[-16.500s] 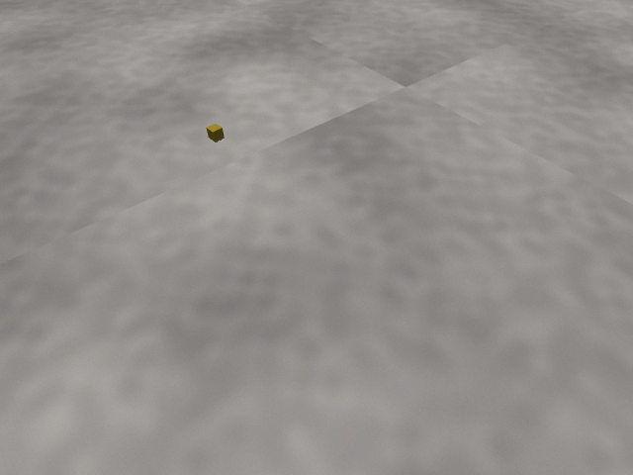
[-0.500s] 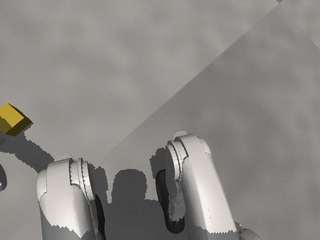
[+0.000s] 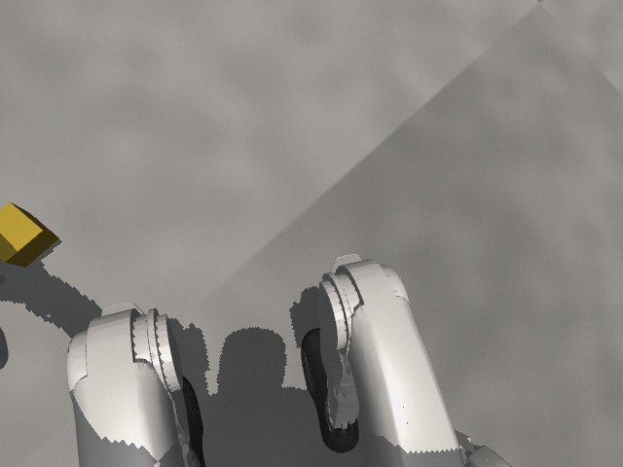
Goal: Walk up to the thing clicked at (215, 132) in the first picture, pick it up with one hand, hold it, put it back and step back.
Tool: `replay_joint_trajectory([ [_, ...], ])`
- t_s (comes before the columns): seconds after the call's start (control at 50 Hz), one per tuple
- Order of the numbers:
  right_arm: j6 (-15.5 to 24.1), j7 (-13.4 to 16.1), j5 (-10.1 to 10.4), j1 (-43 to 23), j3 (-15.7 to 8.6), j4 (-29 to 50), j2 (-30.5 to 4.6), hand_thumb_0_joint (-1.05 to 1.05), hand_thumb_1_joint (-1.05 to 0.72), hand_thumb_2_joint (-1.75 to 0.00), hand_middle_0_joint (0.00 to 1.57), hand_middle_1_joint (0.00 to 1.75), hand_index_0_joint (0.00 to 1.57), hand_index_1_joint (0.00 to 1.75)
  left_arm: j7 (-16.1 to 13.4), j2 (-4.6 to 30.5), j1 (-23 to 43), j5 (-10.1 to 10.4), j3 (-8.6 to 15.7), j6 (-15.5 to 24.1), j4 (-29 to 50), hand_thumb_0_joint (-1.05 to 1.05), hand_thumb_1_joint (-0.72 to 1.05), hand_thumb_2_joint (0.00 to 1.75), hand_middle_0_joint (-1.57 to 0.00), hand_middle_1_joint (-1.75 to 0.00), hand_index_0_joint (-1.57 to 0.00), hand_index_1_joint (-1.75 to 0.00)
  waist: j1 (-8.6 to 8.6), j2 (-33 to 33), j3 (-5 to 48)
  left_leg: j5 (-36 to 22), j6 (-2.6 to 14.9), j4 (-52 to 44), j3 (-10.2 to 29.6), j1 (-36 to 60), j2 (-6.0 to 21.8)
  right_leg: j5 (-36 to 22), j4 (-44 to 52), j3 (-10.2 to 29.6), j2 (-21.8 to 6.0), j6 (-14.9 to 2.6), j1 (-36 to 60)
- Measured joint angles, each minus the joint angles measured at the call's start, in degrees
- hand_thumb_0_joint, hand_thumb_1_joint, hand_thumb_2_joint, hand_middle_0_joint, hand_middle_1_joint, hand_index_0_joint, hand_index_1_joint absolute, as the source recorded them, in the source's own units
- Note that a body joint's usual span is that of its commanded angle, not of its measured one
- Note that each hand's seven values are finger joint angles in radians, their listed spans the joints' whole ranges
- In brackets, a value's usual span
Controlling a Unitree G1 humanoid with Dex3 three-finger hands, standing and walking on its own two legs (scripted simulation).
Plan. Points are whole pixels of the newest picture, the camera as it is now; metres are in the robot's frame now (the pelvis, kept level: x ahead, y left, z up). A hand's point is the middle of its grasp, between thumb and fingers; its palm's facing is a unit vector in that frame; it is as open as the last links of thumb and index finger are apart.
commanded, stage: rise first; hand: left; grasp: from above
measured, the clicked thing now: (17, 235) +0.45 +0.34 -0.28
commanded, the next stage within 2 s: approach in 0.96 s
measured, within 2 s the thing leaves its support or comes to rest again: neither
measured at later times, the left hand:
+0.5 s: hand out of the picture +0.40 +0.37 -0.17, palm faces -0.29 -0.32 -0.90, open 13.6 cm
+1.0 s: hand out of the picture +0.40 +0.37 -0.18, palm faces -0.28 -0.32 -0.90, open 13.6 cm
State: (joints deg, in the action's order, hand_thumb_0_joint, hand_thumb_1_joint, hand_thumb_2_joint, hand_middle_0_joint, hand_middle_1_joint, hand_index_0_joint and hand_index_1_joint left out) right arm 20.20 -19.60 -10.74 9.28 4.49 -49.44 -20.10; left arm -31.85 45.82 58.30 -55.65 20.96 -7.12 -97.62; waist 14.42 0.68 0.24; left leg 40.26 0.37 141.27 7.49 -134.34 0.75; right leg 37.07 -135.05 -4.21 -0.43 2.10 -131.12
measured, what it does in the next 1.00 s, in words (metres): stands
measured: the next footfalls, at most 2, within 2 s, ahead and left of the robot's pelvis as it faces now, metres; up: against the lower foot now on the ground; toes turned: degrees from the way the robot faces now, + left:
none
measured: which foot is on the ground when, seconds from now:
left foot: down 0.00-1.00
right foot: down 0.00-1.00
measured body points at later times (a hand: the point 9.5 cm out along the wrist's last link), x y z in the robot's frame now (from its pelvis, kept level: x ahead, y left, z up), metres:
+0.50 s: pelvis +0.00 +0.00 +0.00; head +0.25 +0.06 +0.37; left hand +0.42 +0.38 -0.12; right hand +0.04 -0.27 -0.10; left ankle +0.07 +0.12 -0.28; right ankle +0.11 -0.13 -0.28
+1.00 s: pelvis +0.00 +0.00 +0.00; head +0.24 +0.06 +0.37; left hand +0.41 +0.38 -0.12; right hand +0.04 -0.27 -0.10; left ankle +0.07 +0.12 -0.28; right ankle +0.11 -0.13 -0.28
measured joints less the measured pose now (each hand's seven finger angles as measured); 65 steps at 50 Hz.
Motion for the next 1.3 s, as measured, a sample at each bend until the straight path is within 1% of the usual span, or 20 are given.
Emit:
replay_joint_trajectory([
  [0.12,0.7,0.2,-0.5,0.1,0.4,0.0,-0.2,0.00,-0.92,-0.90,0.19,0.29,0.20,0.30,-0.2,0.8,0.3,0.3,0.5,1.3,0.5,0.00,-0.48,0.92,-0.14,-1.13,-0.17,-1.09,-0.16,-0.8,-1.6,-0.3,-0.15,0.3,0.3,-0.1,0.0,-0.3,-0.2,-0.3,0.1,-0.02,-0.1],
  [0.24,-0.2,-0.1,-0.2,0.8,-0.2,-0.3,0.3,0.00,-0.93,-0.90,0.19,0.29,0.20,0.30,-0.8,-1.0,-0.8,0.4,0.6,1.8,4.5,0.00,-0.48,0.92,-0.14,-1.12,-0.17,-1.09,-0.78,-0.8,-0.6,0.1,-0.26,0.3,0.6,-0.3,-0.2,0.2,0.0,-0.5,-0.1,-0.13,0.0],
  [0.3,-0.7,-0.2,0.1,0.6,-0.6,-0.4,0.6,0.00,-0.93,-0.90,0.19,0.29,0.20,0.30,-0.3,-1.5,-1.1,0.0,-0.4,1.1,4.2,0.00,-0.48,0.92,-0.14,-1.12,-0.16,-1.09,-0.78,-0.4,0.3,0.5,-0.16,0.2,0.4,-0.2,-0.2,0.6,0.0,-0.4,-0.1,-0.07,0.1],
  [0.36,-0.9,-0.2,0.4,0.3,-0.6,-0.1,0.6,0.00,-0.93,-0.90,0.19,0.29,0.20,0.30,-0.1,-1.8,-1.2,0.1,0.1,0.6,3.4,0.00,-0.49,0.93,-0.13,-1.12,-0.16,-1.09,-0.81,0.0,0.7,0.6,-0.02,0.1,0.2,-0.1,-0.2,0.7,0.1,-0.2,-0.1,0.04,0.2],
  [0.4,-0.8,-0.2,0.4,0.0,-0.4,0.1,0.5,0.00,-0.93,-0.90,0.19,0.29,0.20,0.30,0.0,-1.6,-1.2,-0.1,-0.3,0.3,2.4,0.00,-0.49,0.93,-0.13,-1.12,-0.16,-1.09,-0.70,0.1,0.7,0.5,0.02,0.1,0.0,0.1,-0.2,0.6,0.0,0.0,-0.1,0.05,0.3],
  [0.46,-0.4,-0.1,0.3,-0.4,-0.1,0.3,0.3,0.00,-0.92,-0.90,0.19,0.29,0.20,0.30,0.0,-0.5,-0.9,-0.4,0.5,0.6,0.5,0.00,-0.49,0.93,-0.13,-1.12,-0.16,-1.09,-0.40,0.0,0.4,0.3,-0.04,0.0,0.0,0.0,-0.1,0.4,0.0,0.0,0.0,-0.02,0.1],
  [0.5,0.0,0.0,0.1,-0.5,0.0,0.5,0.1,0.00,-0.92,-0.90,0.19,0.29,0.20,0.30,-0.1,0.1,-0.7,-0.2,0.3,1.0,-0.2,0.00,-0.49,0.93,-0.13,-1.12,-0.16,-1.09,-0.36,-0.3,-0.3,0.1,-0.13,0.1,0.1,0.1,-0.1,0.2,-0.2,0.0,0.0,-0.07,0.0],
  [0.62,0.7,0.1,-0.6,-0.2,0.2,0.1,-0.1,0.00,-0.92,-0.90,0.19,0.29,0.20,0.30,-1.2,0.3,0.2,0.0,0.1,2.2,1.1,0.00,-0.48,0.92,-0.13,-1.13,-0.17,-1.09,-0.62,-1.2,-1.8,-0.2,-0.52,0.3,0.5,0.2,-0.2,-0.2,-0.4,-0.3,-0.1,-0.30,0.1],
  [0.7,0.1,-0.1,-0.4,0.1,-0.2,-0.1,-0.1,0.00,-0.93,-0.90,0.19,0.29,0.20,0.30,-1.6,-0.6,-0.4,0.3,1.5,2.1,3.6,0.00,-0.48,0.92,-0.13,-1.13,-0.17,-1.10,-0.72,-0.9,-1.1,0.0,-0.56,0.3,0.8,-0.1,-0.3,-0.1,-0.2,-0.6,0.0,-0.29,0.0],
  [0.72,-0.1,-0.1,-0.3,0.2,-0.3,-0.2,0.0,0.00,-0.93,-0.90,0.19,0.29,0.20,0.30,-1.6,-0.8,-0.5,0.3,1.2,1.9,3.6,0.00,-0.48,0.92,-0.13,-1.13,-0.17,-1.10,-0.68,-0.8,-0.8,0.1,-0.53,0.3,0.8,-0.2,-0.2,0.0,-0.1,-0.6,0.0,-0.28,-0.1],
  [0.74,-0.3,-0.2,-0.2,0.2,-0.4,-0.3,0.0,0.00,-0.93,-0.90,0.19,0.29,0.20,0.30,-1.5,-1.0,-0.6,0.2,0.7,1.6,3.4,0.00,-0.48,0.92,-0.13,-1.13,-0.16,-1.10,-0.62,-0.6,-0.4,0.2,-0.48,0.4,0.7,-0.2,-0.2,0.1,-0.1,-0.6,0.0,-0.24,-0.1],
  [0.8,-0.7,-0.2,0.1,0.2,-0.7,-0.4,0.1,0.00,-0.93,-0.90,0.19,0.29,0.20,0.30,-0.7,-1.3,-0.9,0.0,0.6,0.9,2.6,0.00,-0.48,0.92,-0.13,-1.13,-0.16,-1.10,-0.54,0.0,0.5,0.4,-0.24,0.4,0.6,-0.3,-0.2,0.3,-0.1,-0.5,0.0,-0.07,-0.1],
  [0.86,-0.7,-0.1,0.2,0.1,-0.6,-0.3,0.0,0.00,-0.93,-0.90,0.19,0.29,0.20,0.30,0.0,-0.9,-1.5,-0.3,1.3,0.4,1.5,0.00,-0.48,0.92,-0.13,-1.13,-0.16,-1.09,-0.28,0.4,0.7,0.4,-0.04,0.3,0.3,-0.1,-0.1,0.3,-0.1,-0.2,0.1,0.04,0.0],
  [0.94,-0.3,0.0,0.0,0.2,-0.2,0.0,0.0,0.00,-0.92,-0.90,0.19,0.29,0.20,0.30,0.3,-0.3,-1.5,-0.1,0.5,0.5,0.5,0.00,-0.48,0.92,-0.13,-1.13,-0.16,-1.09,-0.34,0.0,0.0,0.1,0.04,0.2,0.0,0.1,-0.1,0.1,-0.2,0.0,0.1,0.11,0.1],
  [1.0,0.3,0.1,-0.3,0.1,0.1,-0.1,0.1,0.00,-0.92,-0.90,0.19,0.29,0.20,0.30,-0.1,0.4,-1.1,-0.2,0.7,1.5,0.1,0.00,-0.48,0.91,-0.13,-1.13,-0.16,-1.10,-0.43,-0.6,-0.8,-0.2,-0.06,0.3,0.1,0.1,-0.1,-0.2,-0.2,0.0,0.1,0.04,0.1],
  [1.02,0.5,0.1,-0.4,0.1,0.1,-0.2,0.1,0.00,-0.92,-0.90,0.19,0.29,0.20,0.30,-0.3,0.5,-0.9,-0.3,0.3,1.8,0.1,0.00,-0.48,0.91,-0.13,-1.13,-0.16,-1.10,-0.45,-0.8,-1.0,-0.3,-0.11,0.3,0.1,0.1,-0.2,-0.3,-0.3,-0.1,0.0,-0.01,0.1],
  [1.06,0.7,0.1,-0.4,0.2,0.0,-0.3,0.2,0.00,-0.92,-0.90,0.19,0.29,0.20,0.30,-0.6,0.3,-0.8,-0.1,-0.3,2.4,0.9,0.00,-0.47,0.91,-0.13,-1.13,-0.16,-1.09,-0.64,-1.1,-1.4,-0.3,-0.24,0.3,0.3,0.1,-0.3,-0.3,-0.3,-0.2,0.0,-0.11,0.2],
  [1.14,0.4,-0.1,-0.4,0.7,-0.4,-0.5,0.5,0.00,-0.92,-0.90,0.19,0.29,0.20,0.30,-1.3,-1.0,-1.2,-0.1,0.0,2.7,3.8,0.00,-0.48,0.92,-0.13,-1.13,-0.16,-1.09,-0.95,-1.1,-0.6,0.0,-0.46,0.2,0.5,0.0,-0.4,0.1,-0.1,-0.4,-0.2,-0.26,0.1],
  [1.24,-0.5,-0.2,0.0,0.5,-1.0,-0.7,0.7,0.00,-0.92,-0.90,0.19,0.29,0.20,0.30,-2.2,-2.6,0.4,0.6,-2.2,0.9,3.2,0.00,-0.51,0.95,-0.12,-1.11,-0.15,-1.08,-0.69,-0.5,1.3,0.6,-0.46,-0.3,0.3,0.1,-0.4,0.8,0.3,-0.2,-0.2,-0.25,0.2],
  [1.3,-0.3,-0.2,-0.2,-0.2,-0.7,-0.8,0.6,0.00,-0.92,-0.90,0.19,0.29,0.20,0.30,-2.3,-2.6,3.2,0.6,-3.8,-0.6,-0.3,0.00,-0.51,0.95,-0.12,-1.10,-0.14,-1.08,0.28,-0.1,1.5,0.6,-0.37,-0.6,0.1,0.2,-0.3,0.8,0.5,-0.1,-0.2,-0.18,0.2],
])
